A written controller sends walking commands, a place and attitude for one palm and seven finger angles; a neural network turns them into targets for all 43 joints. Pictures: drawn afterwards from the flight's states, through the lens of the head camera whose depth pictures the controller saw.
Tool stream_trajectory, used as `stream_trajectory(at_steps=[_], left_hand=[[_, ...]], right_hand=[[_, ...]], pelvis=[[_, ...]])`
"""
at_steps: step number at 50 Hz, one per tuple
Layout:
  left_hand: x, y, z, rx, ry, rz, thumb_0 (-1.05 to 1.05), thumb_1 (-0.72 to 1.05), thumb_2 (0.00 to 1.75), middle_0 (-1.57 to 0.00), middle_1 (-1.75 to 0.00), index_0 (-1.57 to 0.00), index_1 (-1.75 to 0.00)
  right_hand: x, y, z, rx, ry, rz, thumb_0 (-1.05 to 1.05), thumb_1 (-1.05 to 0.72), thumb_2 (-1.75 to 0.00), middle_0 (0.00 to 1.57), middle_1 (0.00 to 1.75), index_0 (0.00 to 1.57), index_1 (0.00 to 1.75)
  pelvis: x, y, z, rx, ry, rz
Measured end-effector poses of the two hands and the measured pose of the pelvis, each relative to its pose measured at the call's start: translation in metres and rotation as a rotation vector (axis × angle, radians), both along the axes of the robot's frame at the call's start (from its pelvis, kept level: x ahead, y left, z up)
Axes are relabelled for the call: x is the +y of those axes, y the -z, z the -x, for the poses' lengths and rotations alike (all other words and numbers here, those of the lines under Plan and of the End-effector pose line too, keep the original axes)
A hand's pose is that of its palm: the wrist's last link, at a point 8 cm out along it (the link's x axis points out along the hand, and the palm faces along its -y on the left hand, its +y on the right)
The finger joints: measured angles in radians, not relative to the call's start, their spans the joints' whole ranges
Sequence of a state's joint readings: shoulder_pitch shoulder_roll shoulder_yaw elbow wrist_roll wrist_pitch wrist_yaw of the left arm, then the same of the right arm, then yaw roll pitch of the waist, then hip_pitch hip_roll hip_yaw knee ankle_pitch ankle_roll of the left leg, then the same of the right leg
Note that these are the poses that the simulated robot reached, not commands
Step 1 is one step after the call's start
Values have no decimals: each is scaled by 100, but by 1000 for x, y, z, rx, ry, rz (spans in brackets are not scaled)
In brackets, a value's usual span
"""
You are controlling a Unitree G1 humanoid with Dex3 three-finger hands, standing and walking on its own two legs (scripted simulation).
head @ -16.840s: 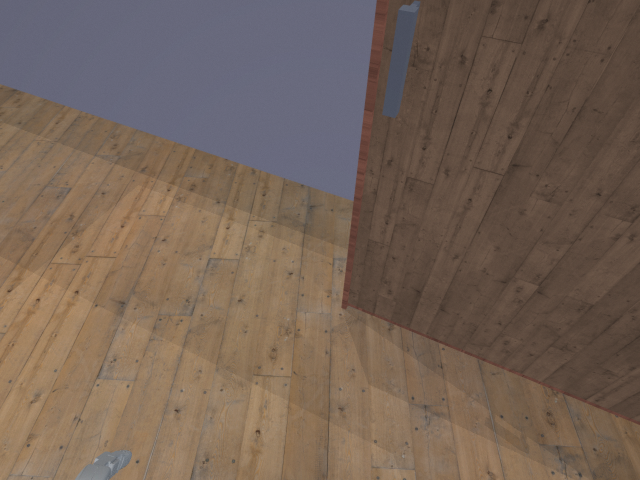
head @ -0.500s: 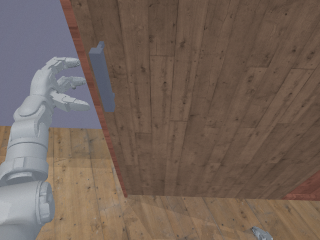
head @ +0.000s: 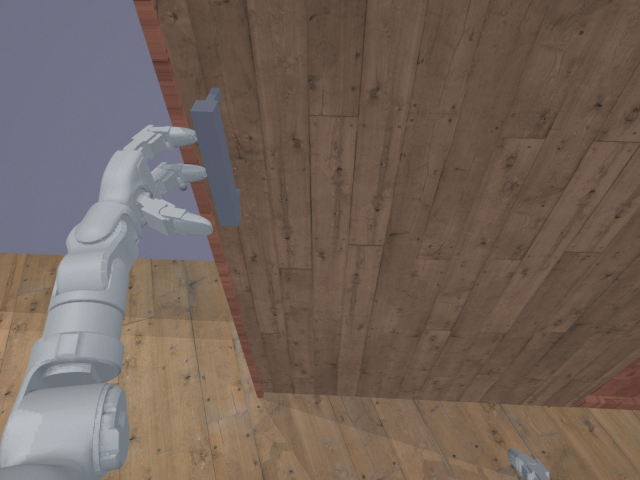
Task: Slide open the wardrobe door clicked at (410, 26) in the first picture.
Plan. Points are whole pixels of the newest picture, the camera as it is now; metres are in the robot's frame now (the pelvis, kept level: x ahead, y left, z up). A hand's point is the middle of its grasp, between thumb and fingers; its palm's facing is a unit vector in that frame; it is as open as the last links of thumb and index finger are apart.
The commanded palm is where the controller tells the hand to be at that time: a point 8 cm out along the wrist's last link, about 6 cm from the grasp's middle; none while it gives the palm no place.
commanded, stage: feel for the door with the fingertips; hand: left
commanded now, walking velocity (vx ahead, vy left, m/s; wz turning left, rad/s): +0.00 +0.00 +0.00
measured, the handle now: (223, 160) +0.48 +0.15 +0.17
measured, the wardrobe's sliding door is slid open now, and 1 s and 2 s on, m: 0.00 0.00 0.00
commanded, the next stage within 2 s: slide the fingers in behind the handle in 0.56 s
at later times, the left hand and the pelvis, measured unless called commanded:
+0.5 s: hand (184, 177) +0.42 +0.18 +0.18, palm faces +0.03 -1.00 -0.01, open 14.0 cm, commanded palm +0.41 +0.24 +0.18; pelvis -0.01 -0.01 +0.00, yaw +0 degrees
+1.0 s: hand (189, 176) +0.43 +0.18 +0.18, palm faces +0.01 -1.00 +0.01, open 13.9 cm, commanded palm +0.40 +0.23 +0.18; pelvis +0.00 +0.00 +0.00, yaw -1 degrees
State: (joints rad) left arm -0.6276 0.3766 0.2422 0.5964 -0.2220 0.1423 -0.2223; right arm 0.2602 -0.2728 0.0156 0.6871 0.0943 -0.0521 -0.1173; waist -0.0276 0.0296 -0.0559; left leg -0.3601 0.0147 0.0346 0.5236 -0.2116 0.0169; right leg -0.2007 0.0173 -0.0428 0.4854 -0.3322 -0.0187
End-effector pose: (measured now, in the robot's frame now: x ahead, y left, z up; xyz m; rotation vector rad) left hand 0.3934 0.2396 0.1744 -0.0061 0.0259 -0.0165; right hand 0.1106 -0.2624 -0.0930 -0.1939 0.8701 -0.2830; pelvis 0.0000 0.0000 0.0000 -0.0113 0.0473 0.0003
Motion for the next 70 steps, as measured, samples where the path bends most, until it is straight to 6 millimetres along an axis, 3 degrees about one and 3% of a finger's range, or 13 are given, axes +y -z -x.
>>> stream_trajectory(at_steps=[8,18,29,41,49,60,70], left_hand=[[-18,-3,0,-12,-35,-13,-1,-50,30,-31,-120,-30,-120],[-3,-7,3,-1,-75,-19,-1,-50,30,-31,-120,-30,-120],[-3,-4,-16,17,-48,0,-1,-51,30,-30,-120,-31,-121],[1,-3,-20,-1,-47,-14,-1,-50,30,-35,-124,-36,-126],[-5,-2,-16,-14,-27,-3,-1,-50,30,-32,-122,-32,-122],[-6,0,2,-17,-40,-11,-1,-50,30,-31,-121,-30,-121],[-22,-9,9,-20,-38,3,-1,-51,30,-29,-120,-30,-121]], right_hand=[[8,-2,-5,-37,-13,-36,1,-91,-90,20,30,20,30],[-4,2,9,13,-8,-21,1,-91,-90,20,30,20,30],[-23,6,33,81,28,22,1,-91,-90,20,30,20,30],[-16,11,49,117,45,4,1,-91,-90,20,30,20,30],[-4,8,39,70,44,-16,1,-91,-90,20,30,20,30],[8,-2,8,-12,1,-22,1,-91,-90,20,30,20,30],[16,-5,-13,-49,-47,-32,1,-91,-90,20,30,20,30]], pelvis=[[-3,-1,1,-12,14,-5],[-12,-1,5,-22,6,-5],[-14,0,8,10,-2,-2],[-9,1,6,19,2,1],[-3,0,4,10,14,2],[2,-1,3,-16,13,2],[2,-2,7,-30,0,0]])
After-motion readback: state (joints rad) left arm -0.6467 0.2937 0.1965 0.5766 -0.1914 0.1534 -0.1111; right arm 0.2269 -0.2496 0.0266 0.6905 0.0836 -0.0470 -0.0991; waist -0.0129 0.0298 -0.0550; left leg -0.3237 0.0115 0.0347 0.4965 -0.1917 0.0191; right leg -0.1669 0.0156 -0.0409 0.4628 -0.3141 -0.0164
